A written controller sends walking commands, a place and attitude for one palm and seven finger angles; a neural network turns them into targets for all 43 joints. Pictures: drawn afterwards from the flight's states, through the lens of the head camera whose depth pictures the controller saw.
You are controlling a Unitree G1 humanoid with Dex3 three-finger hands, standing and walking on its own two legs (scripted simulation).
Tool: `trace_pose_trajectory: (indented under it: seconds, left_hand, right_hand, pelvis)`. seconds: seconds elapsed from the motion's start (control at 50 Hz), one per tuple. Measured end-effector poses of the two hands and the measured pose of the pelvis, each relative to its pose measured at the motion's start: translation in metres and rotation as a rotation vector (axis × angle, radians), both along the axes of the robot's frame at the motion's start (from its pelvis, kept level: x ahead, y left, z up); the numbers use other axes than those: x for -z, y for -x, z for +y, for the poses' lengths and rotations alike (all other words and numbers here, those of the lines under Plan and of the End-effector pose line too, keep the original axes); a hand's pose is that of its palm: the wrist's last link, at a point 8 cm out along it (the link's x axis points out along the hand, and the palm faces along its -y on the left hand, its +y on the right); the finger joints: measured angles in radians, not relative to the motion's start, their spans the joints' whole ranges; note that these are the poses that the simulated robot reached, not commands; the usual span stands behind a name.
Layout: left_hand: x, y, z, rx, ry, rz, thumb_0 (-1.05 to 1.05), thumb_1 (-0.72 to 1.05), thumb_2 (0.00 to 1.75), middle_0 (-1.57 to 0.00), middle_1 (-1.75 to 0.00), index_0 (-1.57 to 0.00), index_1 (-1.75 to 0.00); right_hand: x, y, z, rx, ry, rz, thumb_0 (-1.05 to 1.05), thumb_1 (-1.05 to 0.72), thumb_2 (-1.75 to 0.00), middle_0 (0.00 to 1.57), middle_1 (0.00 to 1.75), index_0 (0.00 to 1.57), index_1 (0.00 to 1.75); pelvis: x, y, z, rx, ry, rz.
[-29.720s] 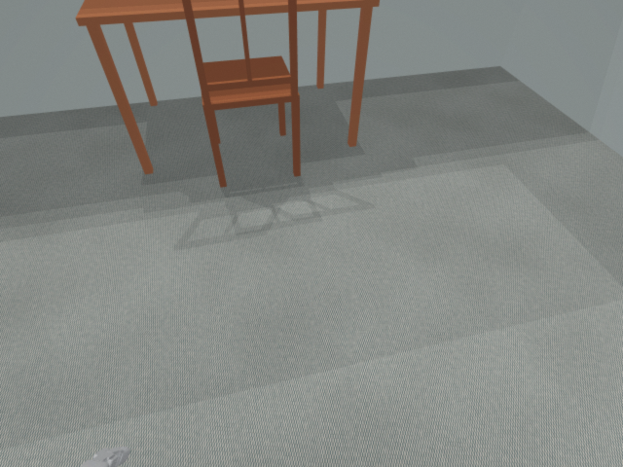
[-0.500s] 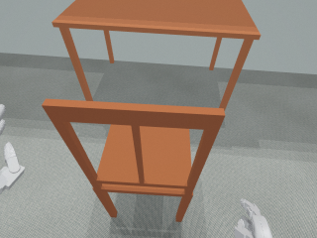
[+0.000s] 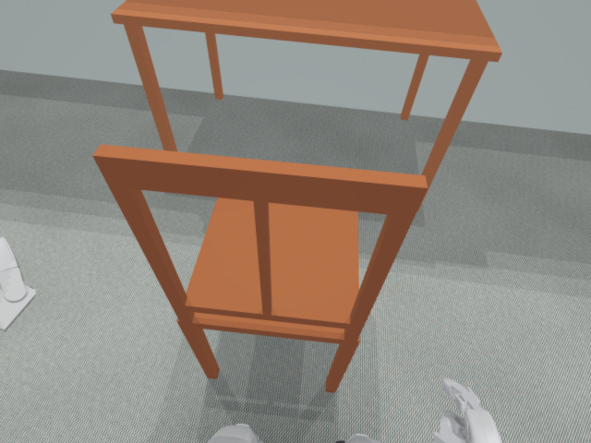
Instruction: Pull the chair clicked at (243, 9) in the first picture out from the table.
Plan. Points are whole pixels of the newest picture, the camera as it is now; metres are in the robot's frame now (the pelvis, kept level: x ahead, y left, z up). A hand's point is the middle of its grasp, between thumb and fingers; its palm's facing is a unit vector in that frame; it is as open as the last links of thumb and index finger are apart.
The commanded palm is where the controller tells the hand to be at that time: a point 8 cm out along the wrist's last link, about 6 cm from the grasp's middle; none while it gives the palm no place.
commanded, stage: step back with the hand held close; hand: left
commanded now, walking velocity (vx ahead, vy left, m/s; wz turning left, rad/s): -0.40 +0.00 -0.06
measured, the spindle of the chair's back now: (264, 266) +0.39 +0.08 -0.05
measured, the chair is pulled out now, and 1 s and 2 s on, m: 0.64 0.64 0.64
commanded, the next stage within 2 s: stop stepping back and stand still in 0.36 s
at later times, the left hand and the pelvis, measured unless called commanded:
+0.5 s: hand (52, 367) +0.15 +0.21 +0.18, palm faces +0.26 -0.77 -0.58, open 7.4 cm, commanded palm +0.08 +0.26 +0.19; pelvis -0.08 -0.03 +0.01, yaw -4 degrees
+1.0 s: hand out of the picture +0.07 +0.24 +0.18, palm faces +0.44 -0.80 -0.41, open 7.4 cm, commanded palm +0.00 +0.27 +0.19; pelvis -0.15 -0.02 +0.01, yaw -2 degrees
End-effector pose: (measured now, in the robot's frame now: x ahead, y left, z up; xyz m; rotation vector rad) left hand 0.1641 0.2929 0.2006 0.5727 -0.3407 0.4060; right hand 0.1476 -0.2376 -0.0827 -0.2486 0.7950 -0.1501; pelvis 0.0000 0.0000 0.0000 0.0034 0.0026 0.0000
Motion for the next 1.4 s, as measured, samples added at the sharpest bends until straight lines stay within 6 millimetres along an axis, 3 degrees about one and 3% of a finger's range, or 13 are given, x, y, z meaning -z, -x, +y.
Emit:
trace_pose_trajectory:
  seconds: [0.18, 0.26, 0.34, 0.42, 0.48, 0.62, 0.7, 0.82, 0.94, 1.08, 1.22, 1.3, 1.4]
  left_hand:
    - [0.005, 0.011, 0.018, 0.019, -0.007, 0.035, 0.01, 0.89, 0.90, -0.21, -0.30, -0.22, -0.30]
    - [-0.012, 0.019, -0.001, 0.072, -0.008, -0.015, 0.01, 0.89, 0.90, -0.21, -0.30, -0.21, -0.30]
    - [-0.021, 0.026, -0.026, 0.135, -0.093, -0.026, 0.01, 0.89, 0.90, -0.21, -0.30, -0.21, -0.30]
    - [-0.017, 0.033, -0.043, 0.167, -0.126, 0.047, 0.01, 0.89, 0.90, -0.21, -0.30, -0.21, -0.30]
    - [-0.011, 0.045, -0.048, 0.174, -0.106, 0.107, 0.01, 0.89, 0.90, -0.21, -0.30, -0.22, -0.30]
    - [0.015, 0.085, -0.027, 0.108, -0.038, 0.203, 0.01, 0.89, 0.90, -0.21, -0.30, -0.22, -0.30]
    - [0.010, 0.109, -0.023, 0.086, 0.012, 0.121, 0.01, 0.89, 0.90, -0.21, -0.30, -0.22, -0.30]
    - [-0.011, 0.135, -0.021, 0.032, 0.020, -0.041, 0.01, 0.89, 0.90, -0.21, -0.30, -0.22, -0.30]
    - [0.000, 0.141, -0.018, -0.030, 0.082, 0.010, 0.01, 0.89, 0.90, -0.21, -0.30, -0.21, -0.30]
    - [0.003, 0.145, -0.024, 0.039, 0.045, 0.059, 0.01, 0.89, 0.90, -0.21, -0.30, -0.21, -0.30]
    - [-0.009, 0.160, -0.020, 0.009, -0.046, 0.021, 0.01, 0.89, 0.90, -0.21, -0.30, -0.22, -0.30]
    - [0.004, 0.159, -0.007, -0.037, 0.029, 0.049, 0.01, 0.89, 0.90, -0.21, -0.30, -0.22, -0.30]
    - [0.025, 0.140, 0.008, -0.048, 0.107, 0.095, 0.01, 0.89, 0.90, -0.21, -0.30, -0.21, -0.30]
  right_hand:
    - [-0.019, 0.015, 0.006, 0.033, 0.030, -0.040, 0.02, -0.90, -0.90, 0.20, 0.30, 0.20, 0.30]
    - [-0.021, 0.024, 0.011, 0.015, -0.011, -0.054, 0.02, -0.90, -0.90, 0.20, 0.30, 0.20, 0.30]
    - [-0.011, 0.036, 0.005, 0.005, -0.051, -0.072, 0.01, -0.90, -0.90, 0.20, 0.30, 0.20, 0.30]
    - [0.000, 0.059, -0.009, 0.028, -0.081, -0.042, 0.01, -0.90, -0.90, 0.20, 0.30, 0.20, 0.30]
    - [-0.003, 0.083, -0.026, 0.092, -0.067, -0.005, 0.02, -0.90, -0.90, 0.21, 0.30, 0.21, 0.30]
    - [-0.019, 0.128, -0.051, 0.182, 0.040, -0.018, 0.02, -0.90, -0.90, 0.20, 0.30, 0.20, 0.30]
    - [-0.031, 0.144, -0.047, 0.166, 0.063, -0.044, 0.02, -0.91, -0.90, 0.20, 0.30, 0.20, 0.30]
    - [-0.029, 0.151, -0.033, 0.099, 0.009, -0.107, 0.02, -0.90, -0.90, 0.20, 0.30, 0.20, 0.30]
    - [-0.021, 0.158, -0.021, 0.072, -0.044, -0.099, 0.02, -0.90, -0.90, 0.20, 0.30, 0.20, 0.30]
    - [-0.018, 0.178, -0.021, 0.073, -0.014, -0.046, 0.02, -0.90, -0.90, 0.20, 0.30, 0.20, 0.30]
    - [-0.002, 0.181, -0.025, 0.070, -0.033, -0.014, 0.02, -0.90, -0.90, 0.20, 0.30, 0.20, 0.30]
    - [-0.002, 0.177, -0.026, 0.069, -0.014, 0.014, 0.02, -0.90, -0.90, 0.20, 0.30, 0.20, 0.30]
    - [-0.018, 0.163, -0.018, 0.070, 0.016, -0.018, 0.02, -0.90, -0.90, 0.20, 0.30, 0.20, 0.30]
  pelvis:
    - [-0.007, 0.017, 0.006, 0.003, 0.036, 0.016]
    - [-0.012, 0.028, 0.000, 0.035, 0.052, 0.024]
    - [-0.007, 0.044, -0.014, 0.069, 0.039, 0.035]
    - [-0.008, 0.068, -0.025, 0.059, 0.070, 0.028]
    - [-0.013, 0.080, -0.027, 0.065, 0.021, 0.040]
    - [-0.008, 0.101, -0.020, 0.051, 0.005, 0.032]
    - [-0.012, 0.112, -0.021, 0.058, -0.002, -0.013]
    - [-0.011, 0.125, -0.024, 0.042, 0.025, -0.053]
    - [-0.014, 0.139, -0.023, 0.035, 0.032, -0.048]
    - [-0.013, 0.153, -0.020, 0.035, 0.027, -0.058]
    - [-0.005, 0.145, -0.026, -0.009, 0.037, -0.062]
    - [-0.008, 0.137, -0.017, 0.004, 0.042, -0.051]
    - [-0.014, 0.132, -0.008, 0.028, 0.018, -0.057]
